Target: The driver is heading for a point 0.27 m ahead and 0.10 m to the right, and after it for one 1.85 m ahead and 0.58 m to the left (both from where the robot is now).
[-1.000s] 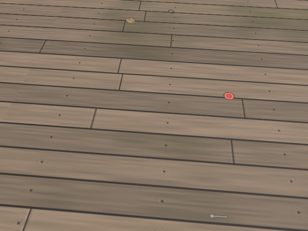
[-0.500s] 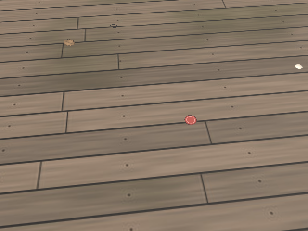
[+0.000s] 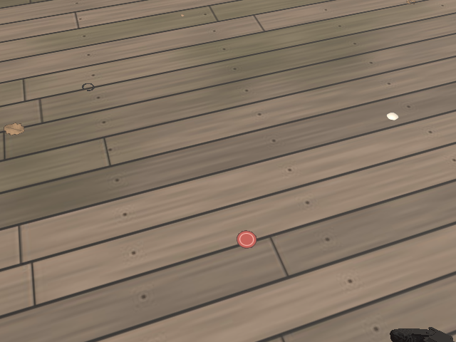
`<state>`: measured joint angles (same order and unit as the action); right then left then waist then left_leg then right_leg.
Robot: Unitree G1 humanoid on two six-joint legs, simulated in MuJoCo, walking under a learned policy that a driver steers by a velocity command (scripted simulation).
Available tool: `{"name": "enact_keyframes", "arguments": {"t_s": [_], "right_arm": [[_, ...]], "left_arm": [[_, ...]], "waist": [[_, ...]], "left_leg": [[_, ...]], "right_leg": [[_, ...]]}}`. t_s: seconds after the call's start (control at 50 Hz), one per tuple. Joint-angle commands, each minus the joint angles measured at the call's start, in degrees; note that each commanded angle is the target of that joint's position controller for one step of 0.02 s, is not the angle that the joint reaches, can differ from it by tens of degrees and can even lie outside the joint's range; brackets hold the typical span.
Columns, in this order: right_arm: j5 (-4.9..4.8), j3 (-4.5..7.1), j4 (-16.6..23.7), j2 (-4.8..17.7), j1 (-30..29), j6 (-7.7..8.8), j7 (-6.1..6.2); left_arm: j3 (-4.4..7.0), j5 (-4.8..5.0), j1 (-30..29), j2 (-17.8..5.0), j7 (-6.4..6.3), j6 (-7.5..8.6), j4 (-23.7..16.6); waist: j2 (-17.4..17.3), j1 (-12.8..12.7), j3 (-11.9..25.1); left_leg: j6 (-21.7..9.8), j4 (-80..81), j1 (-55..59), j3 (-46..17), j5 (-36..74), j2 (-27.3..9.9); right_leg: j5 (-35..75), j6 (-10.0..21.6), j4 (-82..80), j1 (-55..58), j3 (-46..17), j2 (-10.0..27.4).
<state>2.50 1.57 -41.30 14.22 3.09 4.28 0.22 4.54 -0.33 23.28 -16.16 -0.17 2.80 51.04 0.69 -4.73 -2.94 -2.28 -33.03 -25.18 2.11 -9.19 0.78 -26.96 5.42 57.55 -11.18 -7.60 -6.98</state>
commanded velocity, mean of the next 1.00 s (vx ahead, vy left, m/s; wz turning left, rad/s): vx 0.14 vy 0.00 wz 0.16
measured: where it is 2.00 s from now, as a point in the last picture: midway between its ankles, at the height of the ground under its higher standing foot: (189, 311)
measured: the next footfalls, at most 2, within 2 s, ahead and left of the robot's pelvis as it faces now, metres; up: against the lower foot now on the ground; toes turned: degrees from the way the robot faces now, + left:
right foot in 0.38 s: +0.25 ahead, -0.11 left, +0.00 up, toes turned -5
left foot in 0.76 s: +0.16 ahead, +0.10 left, +0.00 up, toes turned +11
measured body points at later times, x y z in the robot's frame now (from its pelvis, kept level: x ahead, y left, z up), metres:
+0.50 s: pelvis +0.15 -0.01 +0.01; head +0.18 -0.03 +0.46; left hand +0.32 +0.21 -0.09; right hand +0.17 -0.27 -0.13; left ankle +0.09 +0.10 -0.67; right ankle +0.21 -0.11 -0.72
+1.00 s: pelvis +0.16 +0.03 +0.02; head +0.18 +0.06 +0.47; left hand +0.20 +0.32 -0.11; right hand +0.30 -0.23 -0.08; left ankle +0.13 +0.09 -0.72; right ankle +0.21 -0.11 -0.65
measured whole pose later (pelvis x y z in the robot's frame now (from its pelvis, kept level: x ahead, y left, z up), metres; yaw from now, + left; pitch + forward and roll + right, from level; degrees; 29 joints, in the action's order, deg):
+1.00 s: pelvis +0.16 +0.03 +0.02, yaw +16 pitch +1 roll -2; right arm 0.2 3.6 -42.4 15.6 17.8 -1.4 -0.1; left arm 3.8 -1.4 10.7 -16.7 -0.5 -2.3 44.5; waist 2.0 0.5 -2.0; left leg -4.8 -22.9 -10.8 -3.8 -12.7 3.9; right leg -18.7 -2.1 58.3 -30.5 -0.6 0.5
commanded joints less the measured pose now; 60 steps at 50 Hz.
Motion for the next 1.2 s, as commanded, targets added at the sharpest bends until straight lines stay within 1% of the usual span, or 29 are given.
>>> {"name": "enact_keyframes", "arguments": {"t_s": [0.02,0.08,0.12,0.18,0.24,0.32,0.36,0.38,0.4,0.42,0.44,0.46,0.5,0.6,0.66,0.7,0.74,0.76,0.78,0.8,0.82,0.84,0.86,0.9,0.96,1.02,1.06,1.12,1.2], "right_arm": [[-0.3,1.89,1.03,4.83,8.12,-0.16,0.31],[-1.29,1.63,-1.11,4.94,11.18,1.37,0.19],[-1.8,1.83,-1.61,5.66,11.98,1.98,0.03],[-1.58,1.74,-2.51,5.94,13.16,1.39,0.15],[-1.77,1.4,-3.54,5.96,13.08,0.84,-0.3],[-2.44,1.7,-6.11,7.59,16.3,0.01,-0.93],[-2.88,1.91,-6.55,7.98,16.21,-0.73,-0.62],[-2.85,1.59,-5.88,6.69,18.03,-0.73,-0.46],[-3.28,0.43,-4.43,2.14,23.22,-0.94,-0.18],[-3.87,0.48,-5.43,2.51,22.92,-2.74,0.57],[-3.06,1.68,-5.08,5.8,19.96,-3.9,0.7],[-2.14,2.31,-4.49,6.27,17.58,-4.52,0.52],[-1.52,2.68,-4.61,5.13,17.71,-5.78,0.19],[-1.41,2.56,-3.51,2.68,17.18,-7.88,-0.61],[-1.01,2.61,-1.08,4.05,14.7,-8.21,-2.44],[-1.48,2.91,-0.05,4.85,13.64,-8.01,-3.13],[-1.46,2.83,-1.28,3.96,17.62,-7.19,-2.96],[-0.95,3.05,-1.8,5.28,19.46,-6.45,-2.41],[-0.57,4.26,0.46,12.05,18.43,-5.89,-1.53],[-0.59,5.73,0.19,16.46,20.44,-6.06,-0.63],[-0.76,5.26,-0.14,14.25,19.07,-6.08,-0.06],[-1.43,4.64,0.5,12.26,15.51,-5.99,0.1],[-1.56,4.47,1.7,11.53,12.08,-5.91,0.0],[-2.23,3.93,2.57,9.51,11.72,-5.26,-0.22],[-2.53,4.32,2.13,10.24,15.16,-4.75,-0.22],[-2.25,4.52,2.08,10.57,17.39,-5.17,0.29],[-1.93,4.8,2.03,11.09,19.12,-5.44,0.27],[-1.24,4.97,2.44,11.49,18.97,-5.39,-0.29],[-0.86,5.41,3.02,12.73,17.42,-4.44,-0.99]], "left_arm": [[0.55,-0.79,-0.77,-4.31,0.65,-0.09,-4.7],[0.65,-1.62,-0.4,-3.12,1.4,-2.31,-5.18],[0.55,-1.41,-2.19,-2.61,1.86,-2.98,-6.48],[-0.39,-1.55,-7.35,-0.9,2.61,-3.14,-8.82],[-1.96,-1.52,-10.18,1.18,2.78,-2.76,-9.02],[-2.49,-1.89,-12.97,-0.28,1.45,-2.04,-8.56],[-2.47,-2.27,-9.96,-1.28,0.57,-0.64,-7.25],[-1.79,-3.01,-7.54,-4.81,-0.11,0.2,-6.76],[-0.88,-3.11,-5.75,-8.78,-0.74,0.1,-7.39],[-0.7,-0.44,-5.7,-7.48,-1.18,-0.84,-7.65],[-0.79,0.15,-6.26,-6.8,-1.39,-1.36,-8.01],[-1.17,-0.02,-8.7,-5.67,-1.84,-1.78,-8.28],[-1.77,-0.32,-13.75,-3.5,-2.76,-2.22,-8.92],[-1.48,-1.29,-15.66,-2.85,-2.71,-2.29,-9.15],[-0.22,-1.5,-14.83,-5.9,-1.57,-2.49,-9.22],[0.34,-1.53,-15.18,-7.14,-1.44,-2.79,-9.37],[0.6,-1.06,-15.64,-7.14,-1.37,-3.28,-9.18],[0.52,-1.28,-13.54,-5.42,-0.99,-3.75,-8.44],[-0.79,-1.24,-11.96,-0.22,-0.6,-4.26,-10.48],[-0.44,-1.36,-18.43,-3.08,-1.13,-4.61,-13.07],[-0.34,-0.8,-18.51,-3.46,-1.0,-4.67,-12.86],[-0.2,-0.37,-16.55,-3.93,-0.75,-4.39,-11.77],[0.11,-0.81,-14.84,-4.73,-0.65,-4.05,-10.6],[0.45,-1.68,-11.88,-5.28,-0.26,-3.97,-9.08],[0.06,-1.02,-12.89,-4.07,-0.32,-4.36,-9.95],[-0.2,-0.84,-15.05,-4.22,-0.61,-4.74,-11.15],[-0.35,-1.27,-16.39,-4.66,-0.17,-4.56,-11.89],[-0.55,-1.55,-19.93,-4.92,0.64,-3.86,-13.33],[-0.93,-0.88,-19.19,-4.89,0.57,-1.93,-14.2]], "waist": [[-1.59,4.82,4.07],[-5.88,2.92,3.58],[-6.92,2.35,4.93],[-7.89,3.18,4.45],[-8.25,3.64,5.24],[-8.12,5.06,5.07],[-5.35,3.0,5.24],[-0.94,3.07,8.62],[9.46,5.09,15.36],[12.29,2.37,19.0],[8.21,1.95,14.71],[6.12,2.94,10.6],[6.3,6.29,5.55],[7.25,6.78,5.88],[10.01,5.46,7.06],[7.72,5.58,5.89],[3.16,7.85,5.11],[-3.99,8.15,2.92],[-19.09,6.75,1.32],[-14.05,8.94,-3.34],[-9.7,7.01,-3.82],[-8.68,4.81,-4.02],[-8.66,3.6,-2.35],[-7.03,3.45,2.66],[-5.34,4.71,5.23],[-7.17,6.37,4.61],[-7.41,7.72,5.19],[-8.1,8.97,1.64],[-7.63,7.81,1.13]], "left_leg": [[-7.64,18.64,21.49,-24.88,-3.03,-19.93],[-6.78,17.01,16.66,-10.21,31.72,-16.83],[-7.21,16.5,18.02,-5.2,40.88,-16.53],[-7.86,17.23,17.13,-0.74,42.56,-14.89],[-7.16,16.84,14.43,3.05,41.93,-12.02],[-6.67,12.57,18.55,-1.68,39.64,-12.42],[-4.4,6.67,17.88,-3.39,32.13,-10.81],[-2.28,1.98,13.85,-3.21,21.41,-8.73],[-0.43,-6.63,5.43,-0.15,-8.43,-4.53],[-0.27,-16.42,2.81,-0.27,-28.76,0.47],[-0.02,-24.51,-0.79,-1.78,-30.3,0.74],[0.22,-28.3,-2.89,-2.49,-27.51,-0.09],[1.72,-28.51,-0.82,-2.94,-21.31,-2.03],[2.85,-22.49,3.1,-0.35,-16.11,-2.39],[0.95,-14.19,7.13,1.75,-16.09,-2.36],[-0.53,-8.64,10.13,2.86,-15.47,-1.52],[-2.44,2.68,17.5,3.52,-10.53,0.29],[-3.32,12.19,19.2,-3.79,-9.77,-2.64],[-7.53,20.96,20.61,-29.92,-11.85,-19.65],[-12.65,22.52,12.53,-34.24,-4.14,-22.67],[-12.39,21.47,11.69,-28.83,-2.45,-19.36],[-10.69,20.97,11.06,-23.79,-1.73,-15.57],[-9.46,20.05,13.07,-20.76,1.78,-12.56],[-9.72,16.6,17.75,-17.46,18.85,-10.89],[-10.44,13.98,23.17,-17.77,27.21,-11.08],[-11.27,13.03,25.58,-20.33,26.22,-11.26],[-12.36,15.46,25.44,-23.79,8.04,-11.0],[-13.23,18.74,21.82,-28.99,-13.93,-10.26],[-12.67,16.6,16.42,-32.3,-13.38,-8.92]], "right_leg": [[6.82,-1.05,12.98,-22.86,1.89,7.06],[5.98,-2.89,10.79,-18.75,3.91,7.84],[8.17,-3.44,9.41,-20.71,4.81,7.41],[13.45,-4.19,1.06,-21.61,5.44,6.98],[19.74,-4.14,-12.97,-13.15,7.72,5.98],[20.25,-3.47,-23.82,-8.15,9.42,5.67],[27.96,-2.46,-35.63,-0.64,8.52,6.21],[44.22,-1.61,-35.28,8.2,3.09,13.42],[68.17,3.61,-29.77,20.19,-6.88,27.7],[65.89,10.91,-31.39,18.17,-10.94,31.35],[57.57,11.95,-34.66,14.18,-9.22,29.91],[50.69,10.74,-37.0,9.88,-6.45,27.85],[40.8,7.61,-41.0,0.98,0.08,24.13],[27.8,7.11,-41.75,-4.15,6.76,22.48],[3.14,5.92,-45.57,-6.11,5.15,23.93],[2.22,4.56,-44.46,-7.06,5.72,24.71],[4.54,1.01,-37.31,-10.16,10.03,22.97],[2.76,-2.89,-27.59,-13.74,14.67,19.8],[-7.53,-8.2,-11.11,-26.28,19.81,11.19],[-7.86,-7.82,-4.47,-28.25,10.77,7.2],[-2.67,-7.56,-0.92,-26.98,7.51,8.73],[2.74,-7.2,-0.73,-25.79,6.56,9.17],[6.08,-6.85,0.06,-25.29,6.6,8.73],[8.52,-6.96,3.48,-23.66,6.95,7.98],[8.7,-7.63,2.92,-25.08,6.39,7.77],[7.79,-8.08,-1.87,-26.46,5.9,7.52],[7.22,-8.16,-5.51,-25.89,5.7,7.37],[6.94,-7.78,-12.2,-24.78,5.13,6.91],[4.72,-6.28,-20.39,-15.79,5.2,4.97]]}}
